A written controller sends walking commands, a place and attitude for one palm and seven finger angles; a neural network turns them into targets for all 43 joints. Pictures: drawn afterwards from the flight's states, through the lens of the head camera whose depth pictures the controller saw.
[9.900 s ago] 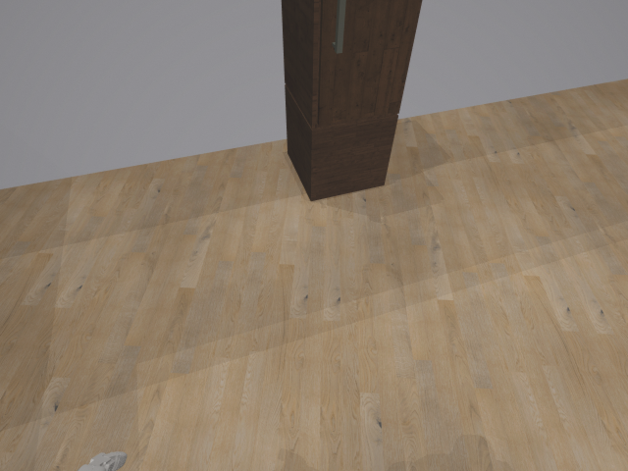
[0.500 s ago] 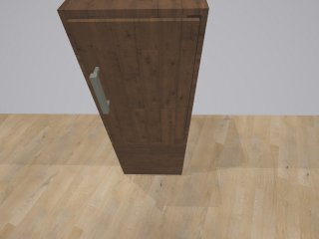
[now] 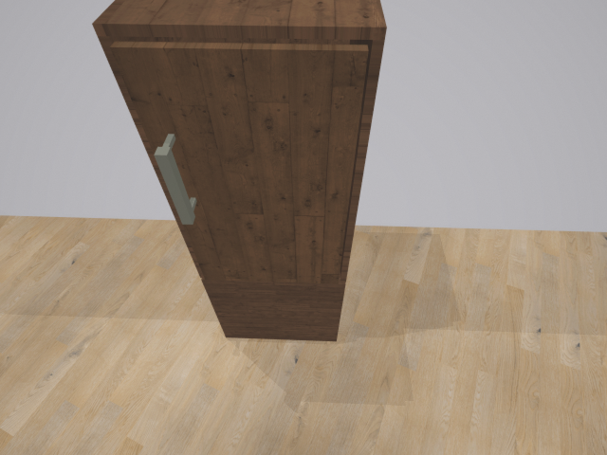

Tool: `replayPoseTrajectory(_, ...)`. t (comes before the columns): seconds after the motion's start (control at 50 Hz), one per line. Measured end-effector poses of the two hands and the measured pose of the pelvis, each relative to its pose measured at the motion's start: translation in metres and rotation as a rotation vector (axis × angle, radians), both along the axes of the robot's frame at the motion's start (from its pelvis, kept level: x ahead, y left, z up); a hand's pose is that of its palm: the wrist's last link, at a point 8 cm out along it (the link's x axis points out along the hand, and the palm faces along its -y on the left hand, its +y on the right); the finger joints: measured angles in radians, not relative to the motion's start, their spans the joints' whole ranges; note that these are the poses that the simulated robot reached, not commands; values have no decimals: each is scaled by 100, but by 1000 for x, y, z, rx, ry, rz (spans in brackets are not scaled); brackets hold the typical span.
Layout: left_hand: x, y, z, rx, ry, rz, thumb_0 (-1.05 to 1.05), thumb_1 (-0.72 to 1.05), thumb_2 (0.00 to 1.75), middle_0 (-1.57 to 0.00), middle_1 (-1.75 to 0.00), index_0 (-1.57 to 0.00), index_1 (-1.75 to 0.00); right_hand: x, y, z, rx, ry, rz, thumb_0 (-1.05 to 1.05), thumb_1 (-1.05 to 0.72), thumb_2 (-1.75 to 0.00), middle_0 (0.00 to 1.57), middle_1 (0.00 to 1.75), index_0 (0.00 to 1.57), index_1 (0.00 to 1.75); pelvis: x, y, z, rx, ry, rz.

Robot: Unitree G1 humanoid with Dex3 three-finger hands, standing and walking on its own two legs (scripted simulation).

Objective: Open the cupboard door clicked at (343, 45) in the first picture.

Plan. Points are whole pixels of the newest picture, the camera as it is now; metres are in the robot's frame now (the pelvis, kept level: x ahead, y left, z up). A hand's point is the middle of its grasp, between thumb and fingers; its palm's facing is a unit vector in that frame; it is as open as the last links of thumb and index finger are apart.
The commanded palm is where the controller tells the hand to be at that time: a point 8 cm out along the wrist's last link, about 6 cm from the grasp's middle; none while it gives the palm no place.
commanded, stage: come to a stop and stand still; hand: left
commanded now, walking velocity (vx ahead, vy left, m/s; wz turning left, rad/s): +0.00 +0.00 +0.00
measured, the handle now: (179, 181) +0.53 +0.25 +0.03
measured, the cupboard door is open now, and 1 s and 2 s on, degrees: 0 0 0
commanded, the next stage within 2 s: look again from close up in 0.02 s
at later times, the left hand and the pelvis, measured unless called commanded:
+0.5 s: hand out of the picture -0.01 +0.17 -0.17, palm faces +0.03 -0.98 -0.20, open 7.3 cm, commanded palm none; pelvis -0.02 +0.00 +0.00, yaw +1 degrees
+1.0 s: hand (160, 411) +0.17 +0.18 +0.00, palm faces +0.12 -0.99 -0.04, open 7.7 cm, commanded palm +0.09 +0.24 -0.05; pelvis -0.06 +0.00 -0.03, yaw +2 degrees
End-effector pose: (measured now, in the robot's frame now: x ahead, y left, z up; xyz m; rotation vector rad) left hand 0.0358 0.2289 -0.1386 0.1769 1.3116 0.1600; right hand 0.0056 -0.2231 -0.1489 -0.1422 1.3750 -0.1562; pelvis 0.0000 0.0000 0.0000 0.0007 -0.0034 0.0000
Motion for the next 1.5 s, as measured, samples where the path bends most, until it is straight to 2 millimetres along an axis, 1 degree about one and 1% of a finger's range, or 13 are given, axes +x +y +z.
replayPoseTrajectory(0.52, -50, -7, -3, -25, 69, 33, 1, 93, 90, -20, -30, -20, -30, -47, 9, 6, 22, 78, -7, 0, -91, -90, 19, 30, 20, 30, -17, -4, 4, -4, -11, 12)
replayPoseTrajectory(0.76, -64, -9, -5, -29, 83, 33, 1, 93, 90, -20, -30, -20, -30, -55, 14, 7, 28, 80, -12, 0, -91, -90, 19, 30, 20, 30, -24, -2, 4, -6, -11, 10)
replayPoseTrajectory(0.8, -41, 1, 13, -4, -72, 103, 2, 95, 90, -21, -31, -20, -30, -44, 11, 10, 9, -28, -11, 0, -91, -90, 20, 30, 20, 30, -28, -1, 3, -3, -11, 5)
replayPoseTrajectory(0.86, 15, 14, 66, 57, -460, 123, 3, 94, 89, -21, -32, -20, -31, -14, -5, 17, -47, -248, -9, 2, -93, -90, 20, 30, 20, 30, -32, 2, 0, 4, 4, 30)
replayPoseTrajectory(0.92, 70, 16, 113, 45, -826, 72, 3, 89, 88, -21, -34, -20, -34, 27, -22, 29, -86, -462, 44, 2, -93, -90, 20, 30, 20, 30, -42, 2, -7, 8, 47, 52)
replayPoseTrajectory(0.98, 103, 9, 143, -33, -1141, -29, 2, 83, 86, -21, -37, -20, -37, 72, -36, 48, -117, -674, 106, 2, -92, -90, 20, 30, 20, 30, -53, -1, -21, 17, 107, 38)
replayPoseTrajectory(1.02, 109, 2, 148, -101, -1299, -118, 1, 79, 84, -21, -39, -20, -39, 99, -42, 60, -134, -796, 149, 1, -92, -90, 20, 30, 20, 30, -59, -3, -34, 21, 142, 29)
replayPoseTrajectory(1.06, 104, -2, 141, -152, -1372, -205, 1, 74, 82, -21, -42, -21, -42, 122, -45, 69, -149, -893, 190, 1, -92, -90, 19, 30, 20, 30, -65, -4, -48, 23, 170, 24)
replayPoseTrajectory(1.16, 74, 7, 95, -215, -1250, -160, 1, 62, 78, -23, -49, -22, -49, 160, -36, 77, -163, -1006, 256, 1, -91, -90, 19, 30, 20, 30, -71, -5, -73, 19, 207, 30)
replayPoseTrajectory(1.22, 56, 20, 84, -155, -1192, -97, 1, 54, 75, -23, -54, -23, -53, 166, -21, 68, -142, -997, 291, 1, -91, -90, 19, 30, 20, 30, -72, -5, -80, 0, 215, 43)
replayPoseTrajectory(1.28, 52, 32, 94, -89, -1236, -100, 1, 47, 72, -24, -58, -23, -58, 160, -2, 48, -100, -933, 323, 0, -91, -90, 19, 30, 20, 30, -74, -5, -84, -22, 221, 58)
replayPoseTrajectory(1.4, 80, 40, 114, -111, -1293, -204, 1, 33, 66, -24, -67, -24, -67, 122, 26, 3, -4, -755, 300, 1, -90, -90, 20, 30, 20, 30, -78, -1, -85, -48, 224, 73)
replayPoseTrajectory(1.5, 101, 46, 122, -156, -1213, -217, 1, 22, 61, -25, -75, -25, -74, 86, 27, -4, 14, -668, 211, 1, -90, -90, 20, 30, 21, 30, -77, 4, -75, -40, 221, 59)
